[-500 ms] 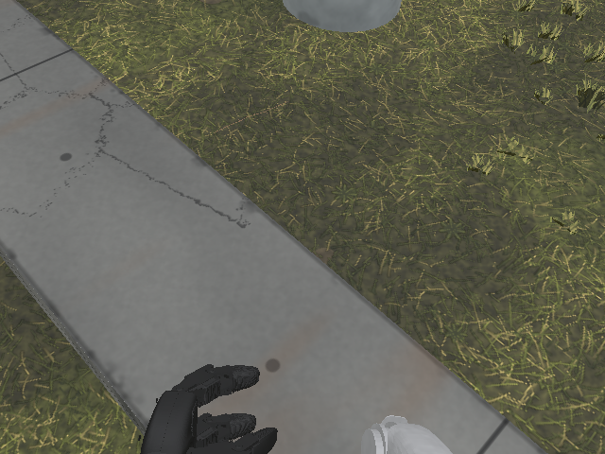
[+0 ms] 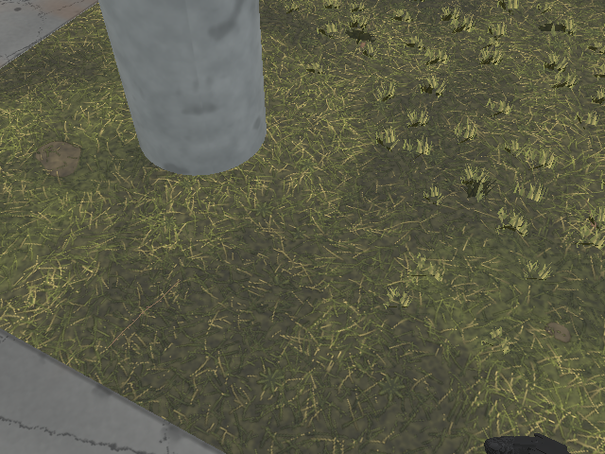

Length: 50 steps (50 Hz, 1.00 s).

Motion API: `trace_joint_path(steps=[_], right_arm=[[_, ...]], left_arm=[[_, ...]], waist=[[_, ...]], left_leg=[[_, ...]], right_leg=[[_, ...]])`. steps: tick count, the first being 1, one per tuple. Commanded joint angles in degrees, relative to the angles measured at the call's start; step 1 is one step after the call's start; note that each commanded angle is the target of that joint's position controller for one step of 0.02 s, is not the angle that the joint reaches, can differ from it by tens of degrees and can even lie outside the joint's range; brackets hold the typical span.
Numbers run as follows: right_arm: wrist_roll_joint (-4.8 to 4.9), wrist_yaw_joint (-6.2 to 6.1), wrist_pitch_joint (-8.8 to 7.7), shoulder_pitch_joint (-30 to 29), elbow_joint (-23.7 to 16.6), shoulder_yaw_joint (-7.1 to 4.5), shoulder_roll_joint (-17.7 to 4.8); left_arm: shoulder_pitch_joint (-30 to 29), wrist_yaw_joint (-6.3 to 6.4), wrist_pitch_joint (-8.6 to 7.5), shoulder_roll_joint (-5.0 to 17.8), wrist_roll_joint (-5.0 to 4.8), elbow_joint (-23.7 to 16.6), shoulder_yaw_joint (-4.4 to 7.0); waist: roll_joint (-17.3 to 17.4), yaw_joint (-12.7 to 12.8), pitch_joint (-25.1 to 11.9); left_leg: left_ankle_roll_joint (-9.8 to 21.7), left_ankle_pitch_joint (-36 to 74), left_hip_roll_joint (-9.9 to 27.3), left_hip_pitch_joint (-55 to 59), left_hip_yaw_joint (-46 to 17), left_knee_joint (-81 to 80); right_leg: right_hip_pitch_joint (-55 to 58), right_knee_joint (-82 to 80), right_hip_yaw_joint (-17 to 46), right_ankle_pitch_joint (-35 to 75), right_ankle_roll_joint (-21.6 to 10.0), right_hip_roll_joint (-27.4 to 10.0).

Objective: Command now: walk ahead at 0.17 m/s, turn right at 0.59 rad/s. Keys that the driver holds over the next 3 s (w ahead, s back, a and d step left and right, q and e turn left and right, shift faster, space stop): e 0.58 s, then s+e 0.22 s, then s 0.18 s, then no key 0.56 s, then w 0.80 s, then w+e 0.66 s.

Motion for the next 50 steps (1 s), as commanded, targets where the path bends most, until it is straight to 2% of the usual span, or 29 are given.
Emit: trace_joint_path(steps=[1, 2, 3, 4, 7, 9, 12, 15, 16, 17, 18, 19, 20, 21, 23, 26, 29, 32, 33, 35, 36, 37, 38, 39, 40, 41, 44, 48, 50], right_arm=[[1.50, -1.84, -0.32, 10.1, 1.8, -4.51, -10.5], [2.72, -2.31, -0.49, 3.3, -0.1, -2.16, -4.4], [3.17, -2.69, -0.76, 0.5, 0.1, -1.44, -2.1], [3.41, -3.70, -1.13, 1.9, 0.2, -2.12, -2.6], [2.23, -4.78, -2.38, -0.2, -0.5, -5.89, -12.0], [1.81, -4.47, -2.09, 1.9, -0.8, -7.93, -15.7], [0.82, -3.53, -2.36, 2.6, -1.6, -9.07, -15.7], [1.36, -3.64, -2.41, 0.5, -2.1, -9.18, -14.2], [1.42, -3.74, -2.23, 0.1, -1.8, -8.71, -13.1], [6.52, -3.08, 1.47, 5.8, 2.1, -7.98, -12.0], [4.42, -2.69, 2.56, 6.4, -1.0, -6.94, -8.6], [3.13, -2.35, 3.28, 5.5, -2.6, -6.08, -7.3], [3.75, -1.78, 3.62, 2.3, -2.9, -6.28, -9.1], [4.08, -1.63, 3.87, 0.4, -3.5, -6.13, -8.9], [2.93, -2.45, 4.62, -0.2, -3.3, -6.23, -9.5], [2.75, -3.26, 5.18, 0.7, -3.6, -5.78, -8.3], [3.10, -3.58, 5.42, -0.1, -3.9, -4.93, -6.6], [3.46, -3.28, 5.76, -0.1, -4.2, -5.09, -6.6], [2.56, -3.25, 7.16, 6.2, -2.4, -4.14, -5.2], [2.85, -3.28, 7.56, 7.2, -3.0, -4.07, -4.5], [2.25, -3.50, 7.38, 7.3, -3.5, -4.52, -6.1], [1.16, -3.82, 7.32, 6.4, -4.9, -5.44, -11.3], [1.47, -3.27, 7.59, 4.2, -5.9, -6.42, -15.2], [1.46, -3.03, 7.64, 5.5, -6.8, -5.76, -11.9], [1.66, -3.40, 7.56, 2.3, -7.5, -4.72, -8.5], [1.61, -3.66, 7.68, -1.1, -8.1, -4.20, -7.1], [1.97, -4.16, 7.68, -0.9, -8.7, -4.42, -7.3], [2.41, -4.21, 7.70, 5.4, -6.7, -5.47, -8.7], [1.67, -4.00, 8.11, 6.7, -6.4, -5.78, -9.2]], left_arm=[[-2.0, 1.48, 1.39, 3.7, 0.15, -7.2, 0.71], [-3.0, 2.90, 2.15, 4.7, 2.21, -7.3, 1.16], [-3.0, 3.55, 2.48, 2.4, 3.86, -8.2, 0.31], [-5.1, 2.94, 2.80, 1.4, 4.02, -8.5, -0.10], [-4.6, -0.46, 3.15, -0.2, 0.71, -8.8, -1.20], [-9.0, -1.64, 3.04, 1.3, 0.55, -9.8, -1.42], [-10.0, -0.81, 2.71, 4.0, -0.34, -10.4, -1.13], [-10.2, 0.62, 2.13, 6.7, -0.37, -10.4, 0.24], [-10.8, 0.86, 1.50, 7.8, -0.63, -10.6, 1.05], [-12.4, 3.26, 4.54, 9.6, -4.52, -13.1, 2.99], [-9.1, 4.82, 5.86, 18.0, -3.14, -14.3, 4.69], [-8.1, 5.26, 7.29, 17.4, -1.90, -15.6, 4.35], [-6.1, 4.79, 7.69, 15.1, -1.83, -15.9, 4.04], [-7.3, 4.86, 7.88, 13.6, -2.49, -16.4, 4.00], [-13.4, 5.86, 8.91, 10.5, -3.42, -18.7, 3.24], [-16.0, 7.05, 9.66, 10.3, -2.12, -19.9, 3.12], [-15.7, 7.73, 9.82, 10.5, -2.60, -20.0, 3.55], [-15.1, 7.85, 10.31, 10.4, -2.63, -19.7, 3.81], [-11.6, 6.37, 10.71, 9.2, 0.56, -19.1, 3.50], [-12.6, 5.52, 11.48, 8.8, -0.49, -19.0, 3.70], [-13.0, 5.54, 11.74, 8.0, -1.14, -19.5, 3.61], [-10.9, 5.66, 11.87, 5.3, -1.39, -20.5, 2.99], [-9.9, 6.26, 12.44, 5.7, -0.71, -21.4, 3.07], [-10.1, 6.34, 12.53, 9.0, 0.28, -19.6, 4.19], [-10.6, 6.07, 12.60, 9.3, 0.16, -18.3, 4.64], [-9.8, 5.94, 12.97, 9.1, 0.08, -17.3, 4.74], [-9.7, 5.37, 13.98, 8.3, -0.74, -15.9, 4.37], [-12.2, 5.22, 14.20, 5.6, -1.44, -15.7, 2.88], [-11.1, 5.23, 14.18, 4.4, -1.88, -15.0, 2.10]], waist=[[2.4, -4.6, -12.4], [2.3, -1.8, -13.0], [4.7, 0.9, -10.0], [4.5, 0.7, -8.6], [4.0, 1.3, -7.4], [4.5, -1.5, -5.5], [5.3, -2.0, -4.8], [6.1, -1.4, -5.0], [5.7, -1.4, -5.1], [7.4, -0.4, -6.3], [-9.5, -2.0, -5.9], [-14.0, -1.2, -8.0], [-8.3, 1.4, -10.4], [-5.5, 0.6, -9.6], [-4.4, -1.4, -7.6], [-6.7, -3.2, -8.5], [-8.3, -2.5, -9.1], [-10.3, -1.4, -8.6], [-12.2, -0.8, -7.7], [-10.8, -1.9, -4.8], [-8.0, -1.8, -3.7], [5.0, 0.1, -3.2], [21.2, -0.9, -4.2], [13.3, -1.5, -5.9], [8.3, 0.4, -3.9], [6.8, 2.1, -1.6], [8.9, 0.6, -3.0], [11.0, -3.1, -3.4], [13.0, -3.6, -4.0]], left_leg=[[20.8, 46.6, 24.1, 37.3, -24.8, -12.5], [17.1, 41.8, 20.2, 31.0, -16.9, -15.7], [15.1, 36.3, 17.3, 25.3, -12.8, -18.5], [13.2, 35.6, 14.9, 19.0, -8.7, -20.6], [10.2, 26.9, 9.8, 11.2, 3.1, -24.2], [10.7, 25.9, 12.5, 14.1, 2.9, -24.9], [12.0, 26.3, 19.8, 23.0, -1.3, -23.3], [9.0, 16.9, 19.6, 25.3, 1.2, -19.2], [6.6, 11.2, 18.0, 23.4, 2.6, -16.7], [0.8, 16.3, 9.7, 22.8, 11.1, -3.2], [-4.6, -7.5, 3.3, 4.9, 13.5, 13.4], [-6.8, -29.0, -0.4, -9.0, 6.9, 25.7], [-6.2, -28.3, 0.3, -10.4, 0.5, 31.1], [-5.4, -24.4, 1.0, -11.9, -0.9, 31.8], [-6.1, -18.9, 2.2, -9.0, -2.2, 28.0], [-6.8, -14.8, 0.1, -2.2, -1.5, 22.6], [-6.2, -11.6, -1.8, 4.0, -1.3, 12.7], [-6.1, -11.0, -3.2, 7.7, -2.1, 6.2], [-4.5, -14.5, -3.2, 10.1, 1.5, 4.6], [-3.2, -6.8, -3.7, 16.1, 2.3, -7.1], [-2.1, -0.8, -0.3, 20.7, -0.8, -12.3], [1.1, 13.5, 13.0, 24.0, -12.8, -15.9], [12.2, 35.7, 25.4, 21.0, -23.9, -18.1], [15.3, 39.9, 26.6, 18.9, -22.8, -17.8], [13.5, 34.8, 21.9, 16.8, -16.5, -16.5], [10.7, 30.5, 17.2, 15.2, -11.4, -15.9], [9.4, 26.7, 12.6, 21.6, -6.1, -14.7], [10.6, 19.8, 14.0, 29.8, -7.3, -14.3], [10.5, 12.3, 14.0, 29.4, -7.7, -15.4]], right_leg=[[-32.0, 26.1, -1.3, 2.5, 1.9, -6.5], [-26.3, 16.7, -1.6, 3.9, 1.7, -10.9], [-23.1, 9.6, -2.2, 2.7, 2.0, -13.7], [-16.1, 6.6, -5.3, -0.9, 3.2, -14.9], [-5.9, -7.9, -12.2, 3.3, 5.1, -14.1], [-5.3, -17.9, -12.6, 7.6, 3.9, -14.7], [-9.0, -26.8, -8.0, 14.1, -0.1, -16.8], [-4.3, -37.1, -9.8, 20.7, -4.0, -14.4], [0.0, -41.1, -10.9, 25.8, -6.1, -12.4], [4.6, -47.7, -9.2, 33.5, -7.5, -12.6], [16.0, -47.0, 10.2, 60.7, -13.8, -25.2], [22.5, -45.9, 17.5, 69.6, -22.2, -31.7], [21.9, -46.5, 16.7, 66.0, -22.7, -30.2], [21.0, -46.4, 13.7, 58.9, -20.0, -27.1], [13.4, -47.6, 10.4, 49.9, -16.4, -23.9], [7.5, -47.9, 8.9, 49.6, -16.1, -21.7], [5.6, -47.0, 8.8, 45.9, -14.6, -19.8], [6.9, -45.0, 12.4, 52.6, -14.3, -20.1], [8.5, -43.2, 10.0, 56.0, -12.6, -18.4], [5.2, -41.2, 11.9, 52.3, -9.0, -16.2], [0.9, -39.1, 12.4, 42.5, -6.2, -14.2], [-5.5, -28.5, 6.6, 25.3, -3.4, -8.2], [-11.6, -13.4, -4.6, -7.6, -1.5, 1.6], [-9.7, 0.1, -1.7, -9.0, -1.3, -1.5], [-9.2, 5.0, -0.7, -4.2, -1.2, -2.2], [-8.9, 7.3, -1.2, 0.0, -0.5, -2.4], [-10.6, 8.3, -2.9, 4.4, 2.2, -1.2], [-11.0, -6.4, -3.7, -0.2, 2.8, -2.5], [-6.8, -16.7, -5.8, -4.5, 1.5, -4.5]])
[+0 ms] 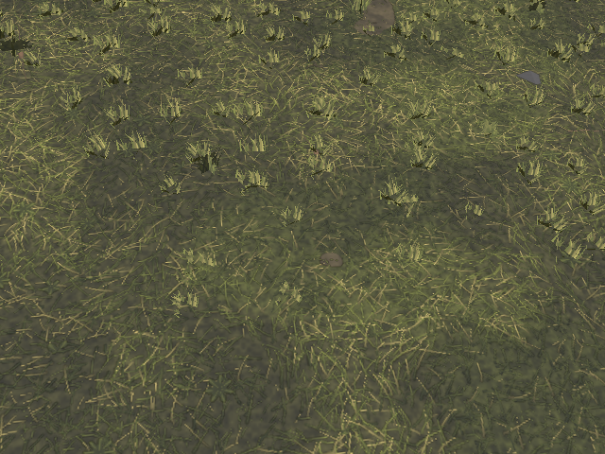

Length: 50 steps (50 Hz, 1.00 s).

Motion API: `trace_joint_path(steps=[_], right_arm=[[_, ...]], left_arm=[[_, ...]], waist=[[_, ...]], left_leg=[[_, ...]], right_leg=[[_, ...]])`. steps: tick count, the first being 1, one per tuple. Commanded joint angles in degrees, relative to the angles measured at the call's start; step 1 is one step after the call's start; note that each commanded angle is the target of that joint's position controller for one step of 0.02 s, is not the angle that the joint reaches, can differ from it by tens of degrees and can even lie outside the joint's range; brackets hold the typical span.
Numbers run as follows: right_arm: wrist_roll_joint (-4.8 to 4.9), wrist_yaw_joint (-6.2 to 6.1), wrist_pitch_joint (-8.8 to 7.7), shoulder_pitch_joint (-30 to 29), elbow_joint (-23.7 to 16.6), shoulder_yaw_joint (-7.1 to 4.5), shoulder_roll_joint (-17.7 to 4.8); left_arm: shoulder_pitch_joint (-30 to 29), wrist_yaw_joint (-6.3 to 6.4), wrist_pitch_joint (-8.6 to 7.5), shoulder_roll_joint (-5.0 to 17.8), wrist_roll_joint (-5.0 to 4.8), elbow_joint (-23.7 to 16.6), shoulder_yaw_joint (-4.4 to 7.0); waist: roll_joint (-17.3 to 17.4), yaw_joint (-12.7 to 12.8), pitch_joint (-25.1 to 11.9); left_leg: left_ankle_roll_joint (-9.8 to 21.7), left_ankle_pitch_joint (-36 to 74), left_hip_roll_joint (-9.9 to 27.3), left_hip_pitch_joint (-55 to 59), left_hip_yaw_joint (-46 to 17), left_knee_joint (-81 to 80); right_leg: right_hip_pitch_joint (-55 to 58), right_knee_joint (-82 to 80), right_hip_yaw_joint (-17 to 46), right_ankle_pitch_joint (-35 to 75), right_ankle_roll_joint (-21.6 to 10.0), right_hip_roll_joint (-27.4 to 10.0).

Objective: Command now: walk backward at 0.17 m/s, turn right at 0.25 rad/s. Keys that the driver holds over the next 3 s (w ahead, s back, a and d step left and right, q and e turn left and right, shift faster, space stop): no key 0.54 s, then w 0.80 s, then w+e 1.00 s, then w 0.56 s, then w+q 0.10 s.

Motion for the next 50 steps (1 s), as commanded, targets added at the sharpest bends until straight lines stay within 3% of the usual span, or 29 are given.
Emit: trace_joint_path(steps=[1, 3, 5, 6, 7, 8, 10, 13, 16, 18, 22, 23, 25, 28, 29, 30, 32, 33, 36, 38, 39, 40, 41, 42, 43, 44, 46, 47, 50], right_arm=[[-0.77, 0.19, -0.03, 2.4, -2.6, -2.79, -8.5], [-1.11, 0.54, 0.69, 3.2, -1.6, -3.32, -9.6], [-0.22, 0.84, 1.16, 5.1, 0.3, -3.50, -9.7], [-0.24, 1.50, 1.03, 7.8, 0.9, -3.41, -8.1], [0.17, 1.09, 0.96, 3.8, -2.1, -2.49, -4.9], [-0.14, 0.67, 1.74, -1.2, -2.1, -3.01, -7.2], [0.81, 1.63, 1.98, 0.8, 0.0, -2.88, -5.6], [-0.11, 2.37, 1.13, 5.6, 3.9, -3.23, -6.2], [0.65, 2.78, 1.15, 3.3, 3.6, -1.92, -3.1], [2.27, 1.64, -0.16, 0.1, 2.5, -1.52, -3.1], [0.62, 1.00, -0.60, 7.5, 5.7, -1.88, -7.8], [1.33, 1.38, -0.77, 7.6, 7.4, -2.58, -10.1], [0.67, 1.91, -1.69, 6.9, 7.7, -0.89, -3.5], [0.41, 1.15, -2.52, 5.7, 8.1, -0.92, -4.4], [-0.35, 4.61, -4.70, 6.7, 6.5, -1.80, -7.9], [-0.67, 5.51, -5.89, 9.4, 7.7, -2.66, -9.7], [-0.57, 3.81, -7.72, 13.3, 9.3, -3.23, -10.8], [-0.83, 2.23, -8.42, 7.2, 7.2, -2.86, -10.1], [-0.62, -0.91, -10.39, -4.5, 2.2, -1.11, -6.5], [1.55, -1.40, -8.29, -4.5, 1.9, -2.24, -10.5], [0.47, -0.37, -6.49, -0.8, 2.8, -2.70, -11.8], [-2.34, 1.07, -5.02, 5.8, 5.0, -2.46, -9.8], [-4.62, 2.30, -5.13, 7.2, 5.6, -1.21, -4.0], [-3.86, 3.89, -7.14, 1.8, 0.4, 0.51, 1.9], [-1.88, 4.40, -8.72, -2.0, 1.0, 0.39, -0.7], [-1.12, 3.76, -9.69, -2.4, 2.7, -0.50, -3.8], [-3.00, 3.67, -9.20, -2.5, 2.7, -0.87, -4.6], [-4.06, 4.46, -8.59, -3.7, 2.2, -0.48, -3.9], [-1.75, 6.72, -7.39, -8.2, 1.7, 0.33, -2.0]], left_arm=[[2.6, -0.06, -0.68, 2.1, -0.62, -2.7, -0.15], [5.7, -0.49, -0.92, 2.4, -0.65, -1.4, -0.41], [10.6, -0.36, -1.97, 1.9, 0.52, 1.0, -0.72], [9.6, -0.26, -2.69, 4.2, 1.33, 0.4, -0.66], [4.7, 0.08, -3.19, 10.1, 1.19, -3.4, 0.48], [4.0, 0.53, -3.78, 7.9, 2.59, -3.8, 0.19], [-4.4, 1.29, -5.07, 1.2, 2.61, -3.9, -2.55], [-1.2, 1.85, -6.67, -0.6, 1.34, -3.2, -3.39], [3.3, 2.02, -7.36, -0.4, 1.38, -1.3, -3.33], [1.3, 2.37, -6.47, -0.1, -0.99, -0.9, -3.30], [5.3, 1.50, -7.19, 0.6, 0.00, 2.1, -3.19], [6.1, 1.28, -7.56, -0.2, -0.05, 1.8, -3.00], [0.8, 1.70, -7.01, 0.6, 0.19, 2.2, -2.77], [1.6, 2.24, -6.26, -0.3, 0.10, 3.4, -2.66], [1.3, -1.80, -8.03, 2.8, 1.34, 1.3, -1.54], [1.3, -2.97, -9.09, 4.4, 1.78, 1.9, -0.40], [3.6, -1.96, -10.45, 2.7, 2.76, 2.7, 0.12], [4.7, -1.09, -11.48, 0.8, 3.73, 2.8, -0.32], [8.3, -0.55, -11.06, 0.5, 4.38, 1.6, 0.28], [14.6, -1.90, -11.09, -1.0, 4.31, 5.4, -0.38], [16.1, -2.52, -12.23, -3.1, 4.65, 7.8, -1.13], [18.1, -2.68, -13.69, -3.6, 4.76, 9.0, -1.44], [24.6, -1.96, -15.24, -0.4, 4.64, 9.4, -0.90], [27.2, -1.34, -16.29, 9.6, 4.07, 7.5, 0.55], [21.2, -1.06, -15.83, 8.1, 5.37, 7.7, 0.14], [15.3, -1.52, -14.90, 3.8, 5.22, 7.4, -0.90], [10.6, -1.93, -14.13, -4.4, 4.95, 7.1, -5.03], [8.0, -1.35, -13.89, -5.7, 4.41, 5.8, -5.94], [13.5, -0.81, -13.74, -1.1, 4.21, 7.4, -5.60]], waist=[[15.2, -1.2, -11.0], [17.2, -1.1, -10.6], [11.8, 1.0, -7.7], [-0.3, 0.4, -5.1], [-17.7, 1.8, -2.9], [-12.3, 5.3, -1.5], [-7.4, -1.1, 0.4], [-5.8, -0.4, -4.0], [-5.9, 1.9, -5.1], [-7.3, 2.2, -4.9], [-0.1, 1.0, -4.8], [8.6, 2.8, -4.7], [4.5, -0.3, -4.5], [4.5, 0.2, -4.1], [5.2, -0.2, 4.1], [5.1, -1.1, 4.8], [10.6, -1.6, -0.6], [12.4, -0.1, -2.1], [8.7, 5.8, -4.2], [3.5, 6.2, -1.8], [1.8, 4.4, -1.7], [0.0, 2.6, -4.2], [-5.5, 4.8, -5.6], [-12.9, 7.9, -0.6], [-4.0, 6.5, 5.1], [-0.6, 4.9, 3.5], [-1.9, 1.1, -1.6], [-1.8, -0.4, -2.7], [-1.8, 3.3, -2.3]], left_leg=[[10.6, 6.2, 10.8, 15.4, -12.5, -8.4], [9.1, -1.1, 9.8, 11.6, -12.6, -10.5], [4.4, -7.2, 6.6, 2.4, -9.0, -7.8], [1.0, -12.5, 2.7, -5.5, -4.4, 1.6], [-2.3, -24.7, -4.9, -12.6, 0.5, 11.8], [-2.7, -22.6, -2.2, -5.5, -6.7, 23.4], [-2.2, -13.5, -3.4, -4.7, -8.1, 29.8], [-3.3, -12.5, -3.4, -6.3, -6.5, 28.5], [-3.7, -15.0, -2.4, -4.0, -5.6, 16.2], [-4.9, -16.5, -1.1, -0.6, -6.3, 5.9], [-2.0, 12.5, 2.3, 17.5, -10.2, -7.1], [0.0, 7.0, 1.1, 13.5, -8.1, -4.0], [0.5, -1.5, -0.1, 8.7, -8.2, -7.1], [1.0, -12.2, -1.0, 6.6, -8.1, -8.4], [2.6, -32.7, 0.8, 2.5, -11.7, -13.0], [5.2, -38.2, 3.3, 2.9, -15.3, -14.8], [10.7, -37.9, 10.9, 10.3, -24.9, -21.2], [11.8, -32.6, 14.3, 7.1, -27.6, -23.4], [7.6, -22.1, 10.5, 0.0, -20.0, -25.4], [8.1, -27.3, 4.9, 6.6, -13.7, -15.9], [10.0, -28.5, 3.8, 5.1, -13.3, -9.7], [10.8, -24.4, 2.2, 0.8, -12.8, -1.1], [7.7, -20.2, -2.4, -10.0, -9.9, 16.4], [3.9, -25.9, -9.2, -34.7, -15.4, 28.8], [4.8, -18.0, -5.6, -46.2, -23.1, 39.9], [4.4, -12.9, -5.0, -46.3, -17.9, 47.6], [5.5, -4.2, -1.5, -36.8, -11.8, 48.3], [4.8, -0.7, 0.1, -30.8, -8.6, 43.9], [-0.1, 4.7, 0.4, -24.5, -3.0, 29.9]], right_leg=[[0.3, -16.0, -3.7, -5.2, -1.7, -2.4], [7.7, -28.6, -6.7, -1.4, -4.2, -3.2], [17.3, -45.6, -8.6, 11.9, -7.0, -2.3], [19.0, -51.8, 4.7, 9.1, -8.7, -10.5], [9.2, -54.8, 22.1, 13.2, -14.7, -26.9], [-1.6, -55.7, 20.8, 12.8, -18.9, -27.8], [-0.6, -54.0, 10.0, 15.0, -14.7, -18.7], [12.5, -49.3, 6.2, 31.9, -14.3, -16.3], [17.9, -47.1, 6.6, 32.5, -14.2, -16.9], [17.1, -45.5, 8.7, 23.8, -15.0, -16.6], [5.4, -43.9, 7.1, 19.7, -10.6, -12.1], [6.2, -46.1, 2.2, 19.5, -8.9, -8.6], [10.3, -42.8, 0.2, 16.8, -7.4, -7.7], [9.4, -42.6, -0.6, 8.9, -7.5, -6.8], [1.1, -45.8, 1.5, -7.8, -9.1, -7.5], [-1.7, -43.9, 1.4, -11.1, -9.9, -7.6], [-1.7, -33.1, -5.3, 1.7, -6.8, -4.5], [2.9, -24.5, -6.8, 6.9, -6.0, -4.7], [10.0, -17.0, -4.5, 3.0, -7.9, -7.2], [11.3, -42.3, -10.5, 9.6, -7.1, -5.1], [17.4, -48.6, -12.0, 14.8, -5.8, -4.3], [26.4, -48.0, -8.1, 14.7, -5.8, -7.1], [33.9, -46.3, 4.6, 13.4, -12.0, -15.7], [36.4, -55.8, 40.0, 3.1, -30.2, -32.0], [35.3, -58.6, 40.3, -5.4, -30.5, -36.0], [32.4, -56.9, 28.9, -2.1, -26.1, -31.7], [23.2, -57.8, 12.1, 7.3, -19.4, -23.0], [18.2, -59.3, 7.3, 12.5, -17.5, -20.3], [15.0, -60.7, -0.2, 22.0, -17.1, -17.3]])
Over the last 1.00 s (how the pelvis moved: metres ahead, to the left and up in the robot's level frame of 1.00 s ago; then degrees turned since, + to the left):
0.06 0.03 0.03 -33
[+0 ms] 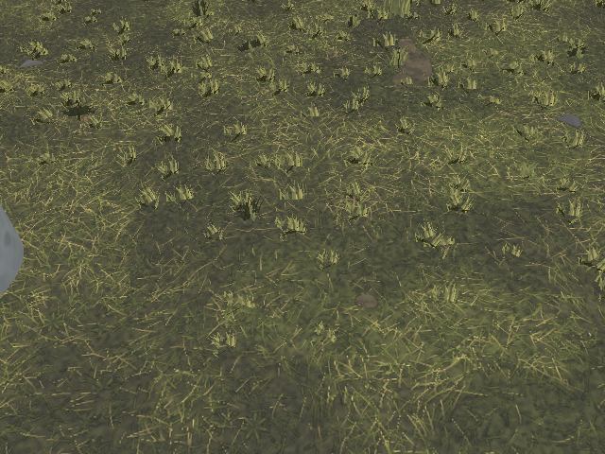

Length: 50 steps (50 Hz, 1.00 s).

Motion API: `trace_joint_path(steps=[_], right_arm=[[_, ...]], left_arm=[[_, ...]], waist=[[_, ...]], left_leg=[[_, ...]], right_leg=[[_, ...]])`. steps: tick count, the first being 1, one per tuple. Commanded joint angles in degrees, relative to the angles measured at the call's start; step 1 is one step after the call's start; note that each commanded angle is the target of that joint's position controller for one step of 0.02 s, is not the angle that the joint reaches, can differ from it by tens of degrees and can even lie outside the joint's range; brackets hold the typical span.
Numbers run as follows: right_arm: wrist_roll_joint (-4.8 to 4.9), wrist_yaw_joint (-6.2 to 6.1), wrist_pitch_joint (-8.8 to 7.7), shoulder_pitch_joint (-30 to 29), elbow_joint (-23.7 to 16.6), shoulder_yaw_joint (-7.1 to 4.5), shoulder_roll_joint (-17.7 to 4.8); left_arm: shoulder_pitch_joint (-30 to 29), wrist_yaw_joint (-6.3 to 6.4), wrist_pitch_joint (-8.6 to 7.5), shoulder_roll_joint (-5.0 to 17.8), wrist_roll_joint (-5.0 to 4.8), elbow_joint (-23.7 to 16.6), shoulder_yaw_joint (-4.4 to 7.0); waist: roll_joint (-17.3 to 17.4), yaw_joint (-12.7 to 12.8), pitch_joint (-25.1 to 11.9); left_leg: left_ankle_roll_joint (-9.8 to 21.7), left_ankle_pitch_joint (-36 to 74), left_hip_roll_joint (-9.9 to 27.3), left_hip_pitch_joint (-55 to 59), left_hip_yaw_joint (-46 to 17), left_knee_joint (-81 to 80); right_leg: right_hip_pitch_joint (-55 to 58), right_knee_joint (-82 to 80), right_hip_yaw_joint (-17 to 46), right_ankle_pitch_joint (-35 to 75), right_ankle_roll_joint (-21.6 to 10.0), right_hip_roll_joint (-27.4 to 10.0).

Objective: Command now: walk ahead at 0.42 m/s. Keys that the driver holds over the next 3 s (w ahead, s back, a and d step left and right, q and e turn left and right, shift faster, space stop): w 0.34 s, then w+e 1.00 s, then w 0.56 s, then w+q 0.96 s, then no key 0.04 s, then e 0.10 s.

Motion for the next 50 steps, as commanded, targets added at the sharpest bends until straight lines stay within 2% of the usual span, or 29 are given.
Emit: trace_joint_path(steps=[1, 4, 7, 10, 11, 12, 13, 14, 15, 16, 17, 18, 19, 20, 22, 25, 28, 32, 34, 36, 37, 38, 39, 40, 41, 42, 43, 45, 50], right_arm=[[1.10, 1.84, -0.07, -10.5, -5.7, 0.63, -0.5], [0.69, 2.36, 0.89, -14.6, -6.9, 0.75, -0.6], [0.65, 1.78, 1.00, -16.8, -7.5, 0.24, -1.9], [2.72, 1.00, 0.72, -12.7, -6.6, -0.89, -4.4], [3.13, 0.36, 0.44, -4.0, -3.9, -1.80, -6.4], [2.09, -0.15, 0.28, 7.9, -0.5, -1.63, -6.9], [2.09, -1.15, 0.48, 22.9, 2.8, -1.96, -7.2], [-0.52, -1.53, 0.06, 32.9, 9.0, -2.19, -6.4], [-0.04, -1.60, -1.13, 25.6, 9.5, -3.25, -9.7], [0.35, -1.82, -1.35, 17.2, 8.6, -2.28, -6.2], [1.53, -1.69, -1.36, 13.0, 8.2, -0.56, -1.4], [1.76, -1.67, -1.44, 8.8, 7.5, 0.25, 2.1], [4.41, -1.15, -2.06, 3.5, 5.5, -1.11, -2.9], [4.89, -1.07, -2.67, 1.8, 6.3, -1.31, -3.7], [3.81, -1.11, -3.10, 3.3, 7.8, -1.29, -3.8], [3.27, -2.25, -2.79, 5.0, 8.9, -1.56, -5.4], [4.17, -3.09, -2.76, 10.0, 9.5, -2.18, -8.8], [4.63, -3.18, -0.31, 12.9, 10.7, -3.13, -10.5], [4.48, -3.57, 1.00, 11.6, 9.8, -3.73, -12.0], [4.09, -4.19, 2.49, 9.7, 8.1, -3.88, -12.4], [3.30, -4.52, 2.22, 9.8, 6.0, -3.23, -11.2], [1.86, -2.97, 0.23, 15.9, 3.2, -0.14, -2.2], [4.22, -1.89, -2.39, 10.1, 2.8, -1.25, -7.8], [6.05, -1.42, -3.69, 4.6, 0.9, -1.79, -9.6], [5.37, -1.78, -4.28, 2.3, 0.0, -1.46, -9.1], [4.15, -2.30, -4.15, 1.2, -0.1, -1.83, -9.2], [3.67, -2.41, -3.38, 2.1, -0.5, -2.26, -9.6], [3.27, -2.47, -1.81, 3.3, -1.5, -2.41, -8.6], [2.53, -2.84, -1.00, -6.5, -4.9, -1.36, -5.5]], left_arm=[[-1.7, -0.30, -1.08, 9.0, -0.51, -3.4, 1.01], [2.9, -2.67, -1.02, 10.3, -0.98, 0.8, 1.11], [2.7, -2.95, -0.74, 9.4, -1.31, 2.3, 1.22], [1.2, -2.48, -0.11, 13.1, -0.33, 2.7, 2.42], [2.0, -2.37, -0.11, 13.1, 0.45, 2.5, 2.70], [9.1, -1.57, -0.35, 7.1, 1.58, 2.3, 0.91], [11.5, -2.69, -1.05, 4.1, 2.10, 0.9, -0.75], [-3.8, -3.80, -0.79, 7.8, -1.57, -1.3, 1.60], [-9.4, -3.43, -1.44, 8.2, -2.65, -3.0, 2.50], [-11.7, -2.39, -1.45, 9.2, -1.40, -2.8, 2.96], [-11.7, -1.59, -1.06, 6.1, 0.38, -4.1, 2.07], [-12.4, -1.61, -0.18, 4.7, 0.70, -4.9, 1.46], [-9.7, 0.16, -0.26, 9.3, -9.83, -5.9, 3.54], [-9.0, 1.32, 0.31, 9.3, -10.38, -5.1, 3.39], [-10.8, 2.40, 1.74, 7.5, -8.71, -5.9, 3.03], [-16.3, 1.59, 2.00, 7.1, -6.21, -8.4, 2.87], [-24.6, 0.25, 1.91, 6.3, -6.28, -10.6, 2.55], [-30.2, -1.24, 2.19, 8.5, -6.22, -14.1, 3.15], [-28.5, -1.97, 2.31, 10.6, -6.01, -15.1, 4.29], [-14.8, -1.87, 2.66, 14.9, -6.21, -12.2, 6.97], [-4.5, -0.78, 3.21, 20.1, -5.91, -10.1, 9.02], [-4.3, -0.55, 2.94, 25.1, -6.35, -10.3, 9.80], [-2.0, -0.20, 2.90, 19.8, -6.02, -10.9, 8.56], [-4.7, 0.22, 2.68, 17.3, -5.35, -10.9, 7.95], [-9.2, 0.34, 2.50, 16.2, -5.47, -11.9, 7.55], [-13.3, 0.30, 2.47, 14.9, -5.33, -13.1, 7.11], [-15.5, 0.34, 2.34, 13.7, -4.72, -14.0, 6.63], [-16.5, 0.45, 2.14, 13.7, -5.20, -14.6, 6.67], [-12.7, 1.92, 2.47, 16.3, -5.91, -13.5, 7.63]], waist=[[-4.3, 0.3, 7.4], [-6.3, 1.0, 9.6], [-7.0, 0.2, 9.6], [-7.5, -4.9, 4.8], [-5.9, -7.4, -0.5], [1.0, -7.9, -14.0], [10.1, -13.0, -25.0], [7.4, -18.0, -12.4], [6.2, -14.6, 1.1], [2.6, -10.9, 4.6], [1.1, -7.1, 0.8], [-0.7, -4.7, 1.0], [-0.2, -1.9, 2.1], [0.4, -0.6, 2.3], [-0.3, -0.5, 6.2], [0.4, -1.5, 7.4], [-0.4, -6.0, 6.6], [-0.4, -7.7, 8.4], [2.1, -5.8, 5.8], [3.1, 1.5, -1.3], [-2.4, 5.2, -8.0], [-16.8, -1.1, -14.5], [-11.1, 3.2, -19.4], [-9.2, 3.3, -10.9], [-2.0, 0.9, -5.9], [1.1, -1.7, -2.3], [0.3, -3.9, -1.4], [-1.1, -5.8, 0.0], [-3.3, -2.9, 3.1]], left_leg=[[-3.5, 4.2, 1.5, -0.5, 4.0, -14.8], [-1.9, 4.5, 0.9, 0.1, 4.1, -25.3], [1.3, 4.3, -0.5, 0.4, 4.4, -31.7], [3.9, 8.6, -5.4, 19.8, 8.8, -35.5], [5.3, 10.4, -5.4, 34.6, 7.5, -32.6], [12.3, 20.3, 2.7, 62.5, -0.9, -25.2], [23.1, 8.2, 17.1, 82.2, -28.1, -36.3], [17.3, -0.5, 16.4, 71.8, -34.2, -45.7], [12.3, -10.5, 15.5, 55.6, -28.5, -48.9], [11.3, -8.1, 14.5, 42.9, -22.8, -51.8], [12.1, -3.7, 14.7, 36.9, -19.5, -52.9], [12.8, 1.0, 15.2, 32.5, -16.7, -55.5], [11.0, 1.4, 13.1, 33.0, -14.5, -58.7], [9.7, 1.8, 12.8, 31.7, -11.5, -59.7], [9.0, 7.2, 12.8, 27.1, -5.5, -61.3], [6.8, 12.2, 7.3, 24.0, 4.7, -61.1], [5.8, 11.9, 8.2, 29.0, 7.0, -62.1], [4.0, 20.6, 13.1, 46.8, 8.1, -56.6], [2.5, 39.6, 13.6, 50.9, 9.9, -49.0], [0.3, 50.3, 11.0, 47.9, 12.4, -29.4], [-1.8, 34.9, 8.5, 32.9, 12.6, -11.2], [-5.4, -19.5, -4.4, 5.0, 7.1, 10.2], [-4.4, -22.8, -4.2, -2.3, -4.4, 17.0], [-3.1, -17.6, -0.9, -6.9, -4.7, 16.0], [-2.7, -12.6, 1.6, -5.0, -4.3, 11.3], [-3.3, -10.5, 3.2, -1.0, -3.7, 6.6], [-3.7, -9.6, 4.5, 3.4, -4.2, 4.3], [-5.2, -9.1, 5.1, 5.7, -3.6, -0.9], [-7.7, 7.6, 2.0, 9.0, -1.3, -22.6]], right_leg=[[-6.6, -10.8, 6.4, 13.2, -10.5, -12.0], [-0.9, -9.4, 7.0, 20.1, -11.4, -15.4], [7.2, -7.9, 7.3, 28.7, -10.8, -17.5], [4.6, 1.6, 1.6, 55.9, -7.2, -14.8], [-0.8, 11.5, -0.7, 57.9, -3.9, -11.6], [-16.6, 27.4, -0.1, 43.0, -0.5, -7.3], [-33.7, 45.9, 2.4, 4.4, 2.5, 3.2], [-42.3, 64.1, 8.6, -9.4, 0.2, 3.8], [-48.0, 70.1, 10.9, -3.9, -2.4, -0.9], [-44.8, 68.6, 10.4, 0.0, -4.3, -4.5], [-40.3, 67.9, 10.0, 2.3, -4.9, -6.6], [-38.0, 67.7, 9.3, 1.8, -4.8, -7.6], [-37.5, 66.2, 8.9, 3.0, -2.2, -7.9], [-38.2, 63.3, 9.6, 2.7, -1.1, -9.4], [-40.5, 58.6, 9.5, 4.3, 1.4, -10.7], [-37.6, 42.5, 5.6, 17.7, 2.3, -9.9], [-32.4, 27.0, 1.7, 26.8, 1.5, -7.8], [-39.2, 18.7, 1.4, 20.7, -1.1, -6.4], [-34.6, 18.6, -1.9, 14.0, -3.1, -3.0], [-17.1, 15.8, -4.0, 12.0, -6.1, 1.9], [2.6, 16.6, 7.9, 15.1, -9.5, -5.0], [24.4, 11.2, 40.8, 4.7, -21.5, -19.5], [27.7, 3.5, 49.9, -0.7, -21.9, -20.7], [22.1, 2.9, 40.9, 3.0, -18.3, -18.7], [12.4, 2.5, 34.2, 9.5, -16.3, -16.6], [3.2, 1.5, 29.2, 16.6, -15.1, -14.7], [-2.8, 0.0, 26.4, 20.2, -14.7, -13.1], [-8.5, -1.8, 23.6, 22.6, -15.0, -11.6], [-16.2, -1.8, 15.9, 20.9, -11.8, -6.1]])
Over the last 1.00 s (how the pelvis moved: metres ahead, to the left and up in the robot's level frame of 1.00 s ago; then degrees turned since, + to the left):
-0.02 -0.04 0.01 -1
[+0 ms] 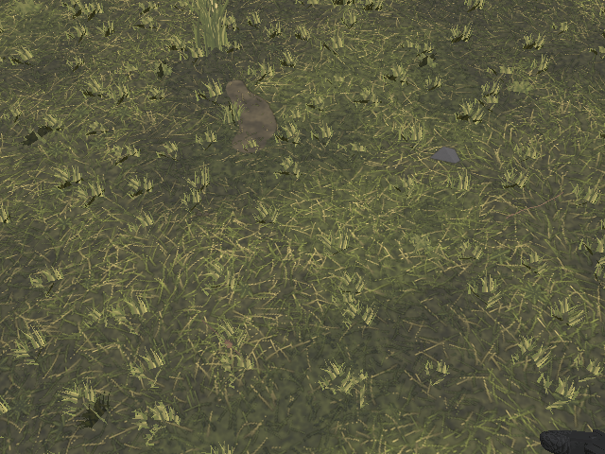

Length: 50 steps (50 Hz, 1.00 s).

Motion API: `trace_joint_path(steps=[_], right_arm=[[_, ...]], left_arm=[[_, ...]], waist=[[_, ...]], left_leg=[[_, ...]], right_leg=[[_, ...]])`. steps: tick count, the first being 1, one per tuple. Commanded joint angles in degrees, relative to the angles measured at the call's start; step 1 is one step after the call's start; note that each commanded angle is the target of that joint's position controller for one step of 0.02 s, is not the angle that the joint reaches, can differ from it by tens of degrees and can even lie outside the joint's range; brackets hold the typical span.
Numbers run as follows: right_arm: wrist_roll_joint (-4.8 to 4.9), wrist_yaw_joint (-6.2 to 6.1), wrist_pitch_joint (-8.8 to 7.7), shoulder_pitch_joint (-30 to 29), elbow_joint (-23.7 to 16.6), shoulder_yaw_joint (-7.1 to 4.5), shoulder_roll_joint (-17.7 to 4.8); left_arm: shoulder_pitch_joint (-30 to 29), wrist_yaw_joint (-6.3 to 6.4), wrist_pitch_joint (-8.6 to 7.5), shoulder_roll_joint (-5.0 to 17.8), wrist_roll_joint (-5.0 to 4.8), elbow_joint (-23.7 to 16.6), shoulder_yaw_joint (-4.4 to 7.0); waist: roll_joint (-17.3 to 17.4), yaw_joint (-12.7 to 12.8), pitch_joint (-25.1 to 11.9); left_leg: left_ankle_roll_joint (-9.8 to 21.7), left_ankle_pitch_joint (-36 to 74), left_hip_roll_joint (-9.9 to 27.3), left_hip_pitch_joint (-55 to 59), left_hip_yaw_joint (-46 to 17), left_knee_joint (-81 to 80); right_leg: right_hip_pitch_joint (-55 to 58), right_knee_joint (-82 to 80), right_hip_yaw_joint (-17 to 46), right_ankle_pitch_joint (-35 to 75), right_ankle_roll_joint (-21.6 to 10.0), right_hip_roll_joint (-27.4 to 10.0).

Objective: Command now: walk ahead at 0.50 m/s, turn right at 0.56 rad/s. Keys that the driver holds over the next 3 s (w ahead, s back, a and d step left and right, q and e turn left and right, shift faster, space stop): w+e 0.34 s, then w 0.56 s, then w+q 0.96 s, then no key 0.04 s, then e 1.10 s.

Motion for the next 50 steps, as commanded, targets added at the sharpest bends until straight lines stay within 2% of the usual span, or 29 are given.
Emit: trace_joint_path(steps=[1, 4, 7, 9, 10, 11, 12, 13, 14, 15, 16, 17, 19, 21, 24, 27, 30, 32, 34, 35, 36, 37, 38, 39, 40, 41, 42, 45, 50], right_arm=[[0.01, 0.02, -0.27, -3.4, -3.9, -0.23, -1.9], [1.15, 0.60, -0.68, -7.6, -5.4, -0.59, -2.9], [1.43, 1.37, -1.45, -7.8, -6.1, -1.66, -5.1], [1.48, 1.46, -2.06, -2.9, -5.0, -2.60, -6.0], [0.94, 1.14, -2.33, 2.7, -4.0, -3.48, -7.6], [0.07, 0.63, -2.43, 11.8, -3.3, -4.45, -10.9], [-0.48, 0.83, -1.69, 16.7, -1.1, -5.46, -14.9], [0.96, 0.97, -1.31, 15.8, -2.1, -4.56, -9.7], [1.14, 0.58, -0.86, 13.5, -2.8, -3.56, -6.0], [0.58, 0.48, -0.40, 10.8, -3.0, -3.03, -5.2], [0.32, 0.47, -0.13, 9.2, -2.4, -2.68, -4.2], [-0.02, 0.41, -0.18, 8.6, -2.1, -2.36, -3.5], [0.35, 0.77, -0.72, 9.5, -0.5, -2.38, -3.2], [0.63, 1.05, -1.16, 10.6, 1.2, -2.87, -4.7], [1.19, 1.02, -0.81, 10.9, 2.8, -3.26, -6.5], [1.99, 0.88, -0.10, 12.8, 4.4, -3.34, -7.9], [2.58, 0.99, 0.65, 16.3, 6.3, -3.45, -9.2], [2.93, 0.95, 1.31, 17.4, 7.3, -3.59, -9.9], [3.34, 0.65, 1.91, 16.4, 7.9, -3.75, -11.0], [3.45, 0.47, 2.09, 16.3, 8.1, -3.43, -10.5], [2.53, 0.21, 1.86, 15.7, 7.3, -2.53, -8.6], [1.09, 0.67, 0.79, 19.7, 4.6, -0.20, -2.4], [1.68, 1.01, -0.51, 18.8, 5.7, -0.61, -4.6], [3.38, 1.33, -0.97, 14.2, 4.0, -1.82, -8.2], [3.42, 1.25, -1.00, 11.0, 3.3, -1.64, -7.7], [2.34, 1.04, -0.70, 10.1, 3.4, -1.71, -7.1], [1.79, 0.95, 0.01, 11.1, 3.8, -1.95, -6.6], [1.55, 0.81, 1.78, 12.4, 4.3, -1.51, -3.9], [1.80, 1.36, 2.16, 4.4, 2.5, -0.92, -2.4]], left_arm=[[-1.9, 0.95, -0.69, 9.8, -0.52, -4.5, 2.71], [1.2, 0.90, -0.41, 9.9, -0.77, -3.4, 2.84], [2.3, 1.14, 0.17, 9.1, -0.82, -3.2, 2.79], [0.9, 1.30, 0.60, 8.6, -0.58, -3.8, 2.78], [0.3, 1.21, 0.49, 6.7, -0.34, -4.5, 2.12], [0.1, 1.00, 0.19, 3.2, 0.45, -5.9, 0.85], [8.8, 1.02, -0.31, 1.2, -1.34, -7.0, 0.06], [8.5, 1.33, -0.28, 7.2, -1.93, -5.5, 1.01], [1.8, 1.32, 0.13, 10.3, -1.37, -6.1, 1.88], [-1.7, 1.40, 0.42, 9.8, -0.55, -7.0, 1.96], [-3.9, 1.19, 0.42, 8.8, 0.03, -7.9, 2.02], [-3.8, 0.79, 0.58, 7.6, -0.32, -8.2, 2.00], [-3.0, 0.48, 0.90, 4.8, -0.67, -8.1, 1.38], [-4.5, 0.49, 1.04, 3.3, -0.32, -8.5, 0.84], [-8.6, 0.00, 0.45, 2.6, 0.20, -9.2, 0.11], [-14.7, -1.02, -0.43, 1.8, 0.05, -10.1, -0.63], [-19.8, -1.80, -0.80, 2.1, -0.53, -11.7, -0.73], [-21.2, -2.14, -0.92, 3.1, -0.61, -12.6, -0.42], [-16.7, -2.13, -1.02, 5.1, -0.12, -11.7, 0.63], [-9.0, -1.83, -0.94, 7.2, 0.26, -9.2, 1.93], [0.8, -1.14, -0.65, 10.4, 0.62, -6.8, 3.33], [6.8, -0.60, -0.49, 17.1, 1.39, -5.9, 4.55], [8.3, -0.62, -0.43, 13.4, 0.68, -5.6, 3.57], [4.3, -0.79, -0.58, 10.8, 0.54, -5.6, 2.40], [0.4, -0.86, -0.63, 8.7, 0.33, -5.8, 1.70], [-2.9, -1.13, -0.74, 7.0, 0.42, -5.8, 1.10], [-5.1, -1.33, -1.10, 5.6, 0.79, -5.9, 0.71], [-6.3, -1.37, -2.43, 6.4, 0.75, -4.5, 1.09], [-3.5, -0.25, -3.01, 8.0, 1.29, -1.2, 1.59]], waist=[[-4.8, -0.6, -2.6], [-6.5, 1.4, -2.6], [-7.6, 0.8, -2.9], [-9.2, -2.2, -4.0], [-8.7, -4.9, -7.5], [-2.6, -8.6, -15.2], [17.5, -5.0, -21.6], [12.0, -6.3, -18.5], [6.0, -8.1, -11.3], [2.0, -7.1, -7.1], [1.7, -6.0, -3.8], [2.8, -4.6, -2.4], [3.9, -3.8, -2.0], [2.9, -3.5, -1.3], [1.7, -3.9, -1.3], [1.8, -6.1, -0.2], [2.3, -7.8, 1.1], [3.3, -7.4, 1.5], [4.1, -3.5, -1.2], [3.2, 0.5, -5.9], [1.4, 4.8, -12.3], [-12.7, 3.9, -20.6], [-13.6, 4.9, -25.5], [-10.9, 4.1, -16.2], [-8.4, 2.4, -10.6], [-6.2, 0.4, -6.6], [-6.9, -1.9, -4.7], [-7.0, -4.5, -3.0], [-5.4, -2.1, 0.1]], left_leg=[[-0.9, 11.9, -3.4, 7.8, 2.5, -13.0], [-0.8, 14.8, -5.4, 10.7, 1.8, -19.6], [1.1, 9.0, -6.1, 11.8, 0.1, -24.1], [3.1, 5.8, -6.5, 18.5, 1.2, -27.0], [5.0, 5.8, -4.6, 27.8, 0.5, -27.5], [8.8, 4.2, 5.5, 42.8, -8.9, -26.4], [19.1, -7.2, 18.1, 60.5, -36.0, -31.5], [18.7, -20.9, 19.0, 58.9, -41.3, -34.3], [15.8, -20.1, 16.3, 52.3, -31.7, -35.0], [14.0, -12.6, 13.7, 44.8, -23.8, -35.8], [13.4, -6.6, 11.3, 39.4, -18.7, -37.1], [12.5, -2.6, 9.3, 35.7, -13.9, -38.6], [13.2, 1.9, 7.7, 32.7, -9.1, -41.0], [14.5, 7.4, 8.0, 32.4, -6.0, -42.4], [14.6, 12.9, 7.6, 34.0, -1.3, -43.1], [13.3, 13.4, 6.2, 34.0, 2.6, -43.1], [12.9, 12.8, 7.7, 36.9, 2.6, -42.3], [12.2, 15.8, 9.4, 40.0, 2.2, -40.5], [10.8, 29.3, 8.9, 41.0, 4.1, -33.9], [9.4, 36.3, 6.7, 38.9, 6.7, -25.1], [7.1, 29.2, 4.3, 29.2, 8.8, -12.0], [3.0, -1.7, -4.2, 5.1, 10.0, 11.6], [3.3, -23.5, -6.1, -2.2, 0.8, 20.4], [3.8, -20.2, -2.8, -7.4, 0.5, 23.2], [4.1, -15.0, -0.4, -6.6, 1.9, 20.8], [3.6, -11.5, 1.1, -4.2, 2.3, 17.2], [3.2, -8.8, 2.5, -0.3, 1.7, 14.5], [1.8, -3.8, 2.7, 3.2, 2.2, 10.4], [1.6, 11.6, 1.6, 1.1, 1.6, -5.3]], right_leg=[[-5.0, -5.8, 9.1, 10.2, -8.2, -10.9], [-3.0, -3.7, 12.4, 4.7, -7.0, -11.9], [3.2, 1.6, 18.3, 1.8, -6.1, -14.0], [3.8, 6.3, 19.9, 3.9, -4.7, -13.3], [1.8, 12.7, 18.1, 6.6, -2.8, -10.6], [-5.9, 28.8, 12.9, -1.3, -0.4, -7.0], [-26.5, 46.7, 6.0, -25.0, 3.5, -0.2], [-33.9, 55.1, 7.1, -23.1, 4.6, -5.1], [-35.6, 57.2, 6.0, -17.4, 5.1, -7.0], [-33.5, 56.3, 4.2, -13.1, 5.3, -8.9], [-32.4, 53.8, 4.1, -10.5, 5.2, -10.3], [-29.8, 52.1, 3.7, -9.0, 5.0, -11.8], [-27.5, 48.9, 2.5, -8.4, 4.9, -12.1], [-28.4, 43.8, 2.5, -6.8, 5.2, -12.1], [-28.3, 33.0, 1.0, 0.5, 5.5, -12.7], [-24.6, 22.3, -2.6, 7.6, 5.3, -12.3], [-22.7, 16.2, -4.4, 7.1, 4.6, -11.0], [-21.5, 13.2, -5.0, 3.4, 3.1, -10.1], [-12.5, 9.1, -7.0, 1.9, 0.9, -7.6], [-0.9, 6.7, -8.3, 4.1, -0.8, -5.8], [15.4, 9.1, -2.7, 6.0, -3.4, -10.7], [37.3, 7.1, 23.9, 0.7, -12.7, -27.0], [38.2, -0.2, 37.5, -3.4, -15.2, -30.4], [31.2, -1.1, 28.8, -3.8, -12.4, -28.1], [22.9, -2.2, 20.9, -1.0, -10.4, -25.2], [15.1, -4.2, 16.0, 2.7, -9.3, -22.8], [9.3, -6.5, 12.7, 5.1, -8.4, -21.0], [2.4, -10.8, 7.6, 9.8, -9.1, -19.7], [3.7, -13.0, -1.7, 11.4, -6.5, -18.7]])
Over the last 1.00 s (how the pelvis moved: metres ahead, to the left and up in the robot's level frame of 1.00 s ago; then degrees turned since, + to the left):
0.59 -0.04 0.00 -19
